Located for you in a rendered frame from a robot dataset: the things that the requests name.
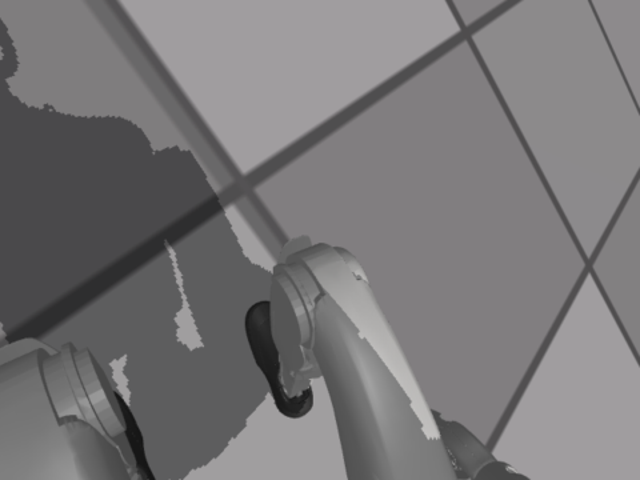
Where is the right robot hand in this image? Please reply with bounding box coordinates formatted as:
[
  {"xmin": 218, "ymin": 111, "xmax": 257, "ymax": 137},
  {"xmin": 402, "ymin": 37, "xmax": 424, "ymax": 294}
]
[{"xmin": 430, "ymin": 409, "xmax": 497, "ymax": 480}]

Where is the right robot arm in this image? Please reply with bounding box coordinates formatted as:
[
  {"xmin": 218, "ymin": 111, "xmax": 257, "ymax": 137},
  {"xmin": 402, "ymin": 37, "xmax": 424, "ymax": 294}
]
[{"xmin": 474, "ymin": 461, "xmax": 530, "ymax": 480}]

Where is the right robot foot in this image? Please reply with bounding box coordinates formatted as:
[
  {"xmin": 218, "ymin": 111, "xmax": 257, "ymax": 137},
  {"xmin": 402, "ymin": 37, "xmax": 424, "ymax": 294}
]
[{"xmin": 245, "ymin": 301, "xmax": 313, "ymax": 418}]

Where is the left robot foot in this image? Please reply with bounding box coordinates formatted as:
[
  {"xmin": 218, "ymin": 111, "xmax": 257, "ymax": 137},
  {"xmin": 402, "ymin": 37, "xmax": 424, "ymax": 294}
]
[{"xmin": 113, "ymin": 391, "xmax": 156, "ymax": 480}]

